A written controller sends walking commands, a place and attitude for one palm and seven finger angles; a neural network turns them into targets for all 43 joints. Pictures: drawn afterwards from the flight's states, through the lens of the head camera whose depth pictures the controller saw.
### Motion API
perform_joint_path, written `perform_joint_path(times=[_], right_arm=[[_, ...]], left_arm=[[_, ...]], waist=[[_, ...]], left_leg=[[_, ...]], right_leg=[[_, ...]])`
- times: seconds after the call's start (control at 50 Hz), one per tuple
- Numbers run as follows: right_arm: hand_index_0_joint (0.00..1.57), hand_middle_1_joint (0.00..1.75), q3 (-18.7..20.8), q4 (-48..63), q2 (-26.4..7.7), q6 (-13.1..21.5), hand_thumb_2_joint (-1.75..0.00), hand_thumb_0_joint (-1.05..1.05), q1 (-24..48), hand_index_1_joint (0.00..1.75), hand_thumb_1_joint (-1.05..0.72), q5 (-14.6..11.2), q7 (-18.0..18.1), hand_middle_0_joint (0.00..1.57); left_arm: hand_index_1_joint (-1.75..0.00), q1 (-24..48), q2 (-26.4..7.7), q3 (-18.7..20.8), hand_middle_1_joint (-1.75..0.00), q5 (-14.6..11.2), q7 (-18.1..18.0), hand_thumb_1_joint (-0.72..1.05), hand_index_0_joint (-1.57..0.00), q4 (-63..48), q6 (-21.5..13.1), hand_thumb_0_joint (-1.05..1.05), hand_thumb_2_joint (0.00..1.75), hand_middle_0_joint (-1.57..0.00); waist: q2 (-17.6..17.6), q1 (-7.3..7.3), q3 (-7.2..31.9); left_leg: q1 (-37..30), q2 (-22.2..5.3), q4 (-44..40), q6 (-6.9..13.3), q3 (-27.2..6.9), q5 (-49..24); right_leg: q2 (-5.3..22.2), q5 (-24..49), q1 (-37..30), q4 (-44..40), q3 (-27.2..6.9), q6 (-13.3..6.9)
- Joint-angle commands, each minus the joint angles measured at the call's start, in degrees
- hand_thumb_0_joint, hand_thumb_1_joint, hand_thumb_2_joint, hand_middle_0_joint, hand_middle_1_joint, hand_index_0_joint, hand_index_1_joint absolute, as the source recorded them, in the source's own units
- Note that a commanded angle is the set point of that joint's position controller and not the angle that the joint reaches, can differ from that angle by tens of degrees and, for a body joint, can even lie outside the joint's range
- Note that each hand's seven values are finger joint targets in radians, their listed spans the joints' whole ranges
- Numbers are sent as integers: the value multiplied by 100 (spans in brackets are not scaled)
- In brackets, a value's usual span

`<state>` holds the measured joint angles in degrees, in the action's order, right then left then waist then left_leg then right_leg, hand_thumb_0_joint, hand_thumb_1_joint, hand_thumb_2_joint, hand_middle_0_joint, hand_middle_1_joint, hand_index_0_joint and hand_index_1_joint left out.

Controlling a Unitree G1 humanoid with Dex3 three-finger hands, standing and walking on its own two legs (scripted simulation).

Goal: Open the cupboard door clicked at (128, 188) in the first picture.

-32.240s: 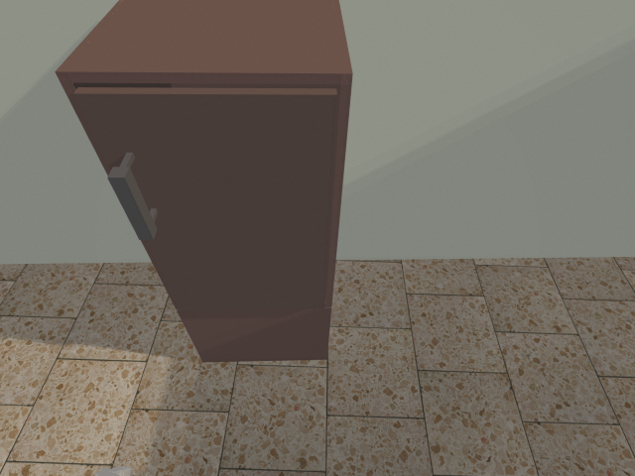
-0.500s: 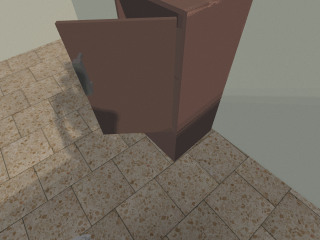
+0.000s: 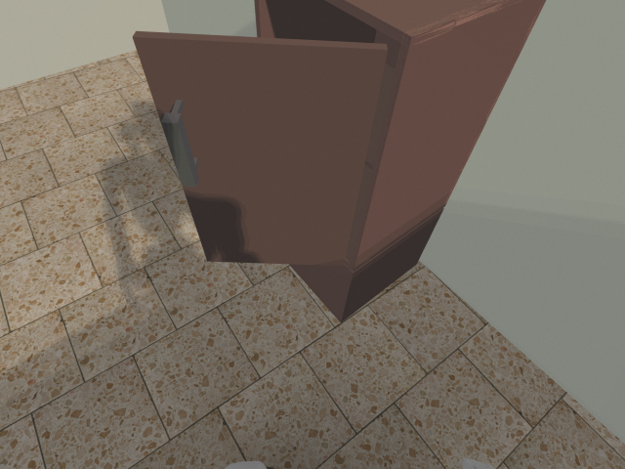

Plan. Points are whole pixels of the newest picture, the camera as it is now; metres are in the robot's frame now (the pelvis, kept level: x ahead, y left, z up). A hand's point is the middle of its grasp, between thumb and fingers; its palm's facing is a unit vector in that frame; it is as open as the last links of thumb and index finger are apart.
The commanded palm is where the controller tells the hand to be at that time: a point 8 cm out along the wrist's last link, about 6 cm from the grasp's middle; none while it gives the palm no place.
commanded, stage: come to a stop and stand still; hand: left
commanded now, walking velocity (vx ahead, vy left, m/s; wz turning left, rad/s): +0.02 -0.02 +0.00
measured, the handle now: (184, 144) +0.59 +0.27 +0.03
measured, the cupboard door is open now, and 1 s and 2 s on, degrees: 50 50 50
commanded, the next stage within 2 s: look again from close up in 1.28 s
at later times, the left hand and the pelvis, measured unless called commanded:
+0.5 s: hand out of the picture +0.01 +0.16 -0.17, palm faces +0.03 -0.98 -0.19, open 7.4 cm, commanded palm none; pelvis -0.05 -0.02 -0.01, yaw +1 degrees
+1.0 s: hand out of the picture -0.12 +0.16 -0.18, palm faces +0.06 -0.99 -0.15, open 7.4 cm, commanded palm none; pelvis -0.07 +0.00 +0.00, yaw +1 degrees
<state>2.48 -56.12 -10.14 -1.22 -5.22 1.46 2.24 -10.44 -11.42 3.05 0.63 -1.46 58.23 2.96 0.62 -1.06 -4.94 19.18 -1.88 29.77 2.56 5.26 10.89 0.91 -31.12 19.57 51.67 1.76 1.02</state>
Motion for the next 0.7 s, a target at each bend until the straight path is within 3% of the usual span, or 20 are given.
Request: perform_joint_path(times=[0.0, 0.02, 0.04, 0.06, 0.08, 0.1, 0.12, 0.14, 0.18, 0.2, 0.22, 0.24, 0.26, 0.28, 0.3, 0.34, 0.4, 0.5, 0.68], right_arm=[[20, 30, 246, 96, -1091, 22, -90, 0, -681, 30, -90, -6, 6, 20], [20, 30, 245, 78, -1096, 20, -90, 0, -643, 30, -90, -29, -11, 20], [20, 30, 255, 735, -1642, 92, -90, 0, -356, 30, -90, -21, 32, 20], [20, 30, 257, 902, -1052, 122, -90, 0, -244, 30, -90, -17, -18, 20], [20, 30, 180, 978, -667, 105, -90, 0, -541, 30, -90, -6, -57, 20], [20, 30, 164, 1085, -493, 43, -90, 0, -522, 30, -90, 1, -111, 20], [20, 30, 177, 1109, -488, -17, -90, 0, -394, 30, -90, 31, -121, 20], [20, 30, 172, 1133, -498, -25, -90, 0, -479, 30, -90, 51, -131, 20], [20, 30, 158, 1125, -475, 21, -90, 0, -610, 30, -90, 4, -121, 20], [20, 30, 141, 1059, -439, 49, -90, 0, -736, 30, -90, -9, -118, 20], [20, 30, 123, 965, -462, 86, -90, 0, -901, 30, -90, -18, -114, 20], [20, 30, 109, 903, -580, 158, -90, 0, -1032, 30, -90, -17, -125, 20], [20, 30, 103, 839, -653, 167, -90, 0, -1008, 30, -90, 2, -119, 20], [20, 30, 123, 796, -785, 177, -90, 0, -955, 30, -90, -11, -115, 20], [20, 30, 121, 776, -857, 161, -90, 0, -856, 30, -90, -13, -102, 20], [20, 30, 99, 778, -853, 137, -90, 0, -756, 30, -90, -3, -110, 20], [20, 30, 72, 680, -684, 98, -90, 0, -936, 30, -90, 10, -135, 20], [20, 30, 41, 449, -604, 98, -90, 0, -1242, 30, -90, 19, -150, 20], [20, 30, 7, 117, -544, 90, -90, 0, -1470, 30, -90, -7, -145, 20]], left_arm=[[-30, -470, -261, -14, -30, 20, -12, 90, -20, -284, -99, 0, 90, -20], [-30, -633, -275, -16, -30, 20, -13, 90, -20, -232, -118, 0, 90, -20], [-30, -1185, -1226, -145, -30, 143, -12, 90, -20, -572, -252, 0, 90, -20], [-30, -1000, -627, -8, -30, 120, -14, 90, -20, -673, -219, 0, 90, -20], [-30, -752, -901, -3, -30, 183, -59, 90, -20, -861, -224, 0, 90, -20], [-30, -549, -1027, 27, -30, 205, -56, 90, -20, -1062, -200, 0, 90, -20], [-30, -446, -983, 51, -30, 168, -81, 90, -20, -1183, -231, 0, 90, -20], [-30, -350, -922, 38, -30, 158, -103, 90, -20, -1237, -247, 0, 90, -20], [-30, -305, -933, 57, -30, 159, -149, 90, -20, -1313, -284, 0, 90, -20], [-30, -370, -959, 50, -30, 149, -154, 90, -20, -1315, -292, 0, 90, -20], [-30, -447, -957, 32, -30, 115, -154, 90, -20, -1302, -291, 0, 90, -20], [-30, -555, -869, 6, -30, 91, -138, 90, -20, -1282, -294, 0, 90, -20], [-30, -769, -733, -19, -30, 62, -142, 90, -20, -1250, -265, 0, 90, -20], [-30, -827, -748, -43, -30, 58, -142, 90, -20, -1196, -234, 0, 90, -20], [-30, -890, -730, -56, -30, 42, -133, 90, -20, -1108, -222, 0, 90, -20], [-30, -956, -716, -80, -30, 51, -95, 90, -20, -994, -241, 0, 90, -20], [-30, -839, -721, -74, -30, 57, -68, 90, -20, -919, -284, 0, 90, -20], [-30, -855, -647, -85, -30, 66, -66, 90, -20, -823, -294, 0, 90, -20], [-30, -1354, -438, -128, -30, 77, -86, 90, -20, -481, -303, 0, 90, -20]], waist=[[-913, 218, 1029], [-849, 148, 1050], [-303, -174, 817], [504, -85, 931], [919, 122, 963], [715, 148, 849], [995, 96, 726], [1172, 166, 643], [900, 241, 435], [695, 249, 473], [549, 263, 541], [136, 227, 665], [-196, 105, 615], [-816, 74, 615], [-1001, 14, 510], [-624, -39, 202], [-143, 114, 109], [44, 198, 129], [-186, 143, 57]], left_leg=[[-1123, -1463, -872, 729, -1324, -2107], [-957, -1387, -818, 632, -1267, -1732], [-946, -996, -517, 350, -1302, -1111], [-423, -540, 342, 1, -680, -212], [110, 0, 797, -212, -293, 517], [252, 189, 1242, -273, -264, 1142], [490, 196, 1683, -231, -383, 1257], [613, 158, 1850, -171, -377, 1252], [542, 91, 1426, -142, -357, 1119], [275, 134, 928, -144, -272, 766], [-144, 77, 469, -107, -304, -66], [-601, -134, 172, -11, -506, -1143], [-711, -417, 95, 87, -739, -1635], [-652, -589, -98, 216, -1080, -1729], [-412, -714, -336, 310, -1281, -1316], [134, -601, -568, 234, -1241, 38], [142, -262, -472, 24, -944, 966], [-51, -253, -538, -23, -930, 1048], [191, -337, -959, -27, -1099, 1465]], right_leg=[[48, 413, -280, -1106, 81, -14], [36, 800, -595, -1610, 126, -29], [10, 1023, -800, -2795, -51, 50], [436, 1835, -444, -3224, -425, -61], [1037, 2431, -726, -3172, -1187, -470], [1288, 2030, -495, -3121, -1261, -713], [1262, 2042, -370, -3147, -1388, -829], [1224, 2619, -505, -2993, -1328, -892], [1196, 3521, -522, -2632, -1098, -999], [1063, 3835, -583, -2416, -922, -913], [912, 3801, -519, -2244, -763, -749], [676, 3557, -442, -2056, -552, -568], [460, 2886, -301, -2078, -392, -407], [271, 2131, -323, -2019, -201, -276], [163, 1579, -440, -2097, -99, -218], [178, 1450, -666, -2419, -164, -261], [421, 857, -358, -2939, -592, -400], [448, 462, -48, -3156, -616, -383], [360, 555, -201, -3130, -488, -303]])
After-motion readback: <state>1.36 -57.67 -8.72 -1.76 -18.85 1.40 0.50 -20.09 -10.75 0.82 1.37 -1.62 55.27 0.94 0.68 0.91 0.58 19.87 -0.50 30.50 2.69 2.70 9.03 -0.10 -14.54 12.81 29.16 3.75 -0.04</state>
